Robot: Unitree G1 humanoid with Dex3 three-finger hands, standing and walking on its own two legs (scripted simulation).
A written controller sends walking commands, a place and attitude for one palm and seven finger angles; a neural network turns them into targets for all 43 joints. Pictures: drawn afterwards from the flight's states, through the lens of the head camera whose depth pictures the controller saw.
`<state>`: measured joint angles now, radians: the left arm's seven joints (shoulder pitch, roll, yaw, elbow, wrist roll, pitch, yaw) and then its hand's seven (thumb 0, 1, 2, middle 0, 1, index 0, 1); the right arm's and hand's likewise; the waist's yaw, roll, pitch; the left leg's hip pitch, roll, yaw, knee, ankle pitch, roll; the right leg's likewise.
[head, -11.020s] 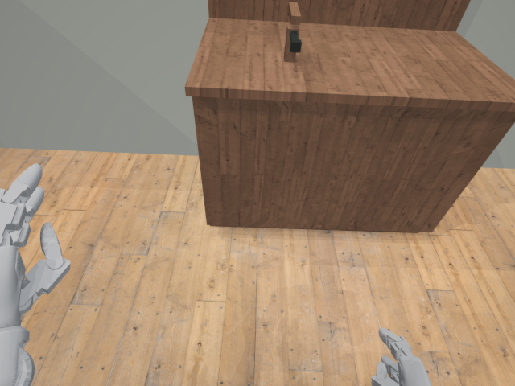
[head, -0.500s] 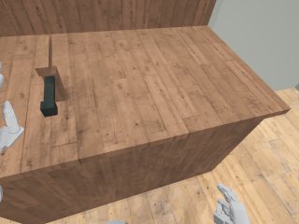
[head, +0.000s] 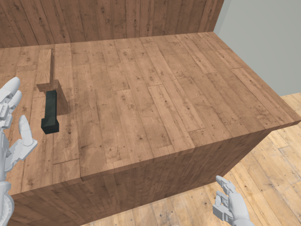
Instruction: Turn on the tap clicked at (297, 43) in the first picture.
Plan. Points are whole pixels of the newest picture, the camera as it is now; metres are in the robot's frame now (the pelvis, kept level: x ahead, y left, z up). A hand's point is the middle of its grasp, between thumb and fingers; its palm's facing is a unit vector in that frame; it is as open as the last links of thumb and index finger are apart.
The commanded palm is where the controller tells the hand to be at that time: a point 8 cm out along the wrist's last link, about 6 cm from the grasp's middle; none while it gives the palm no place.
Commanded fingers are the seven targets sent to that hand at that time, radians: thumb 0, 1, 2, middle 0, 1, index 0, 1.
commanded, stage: come to a stop and stand still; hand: left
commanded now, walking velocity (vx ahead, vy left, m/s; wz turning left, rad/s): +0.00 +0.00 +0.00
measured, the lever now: (50, 125) +0.29 +0.26 +0.12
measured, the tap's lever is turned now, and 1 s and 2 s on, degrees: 0 0 0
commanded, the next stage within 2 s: look again from close up in 0.32 s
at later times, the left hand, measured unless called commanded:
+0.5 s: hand (43, 145) +0.22 +0.23 +0.16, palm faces +0.38 -0.85 -0.36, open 7.4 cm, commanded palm +0.16 +0.27 +0.18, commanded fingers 0.00 0.90 0.90 -0.20 -0.30 -0.20 -0.30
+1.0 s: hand (42, 148) +0.21 +0.23 +0.16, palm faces +0.38 -0.85 -0.36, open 7.4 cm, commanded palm +0.15 +0.26 +0.18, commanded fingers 0.00 0.90 0.90 -0.20 -0.30 -0.20 -0.30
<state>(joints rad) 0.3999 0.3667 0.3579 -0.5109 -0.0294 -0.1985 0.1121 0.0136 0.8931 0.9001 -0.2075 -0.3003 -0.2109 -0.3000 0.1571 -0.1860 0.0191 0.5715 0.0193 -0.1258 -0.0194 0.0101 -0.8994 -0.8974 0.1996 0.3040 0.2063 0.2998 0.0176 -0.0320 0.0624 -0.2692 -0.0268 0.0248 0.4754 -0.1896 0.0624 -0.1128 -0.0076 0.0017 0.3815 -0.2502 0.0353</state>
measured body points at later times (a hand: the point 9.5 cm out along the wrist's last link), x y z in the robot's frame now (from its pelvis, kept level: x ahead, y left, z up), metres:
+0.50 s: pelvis +0.00 -0.01 +0.00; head +0.02 +0.00 +0.45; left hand +0.20 +0.28 +0.18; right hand +0.18 -0.24 -0.07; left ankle +0.04 +0.07 -0.74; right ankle -0.03 -0.15 -0.74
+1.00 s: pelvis -0.01 -0.02 +0.00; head +0.02 +0.00 +0.45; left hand +0.19 +0.27 +0.18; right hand +0.18 -0.23 -0.07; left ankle +0.04 +0.07 -0.74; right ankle -0.03 -0.15 -0.74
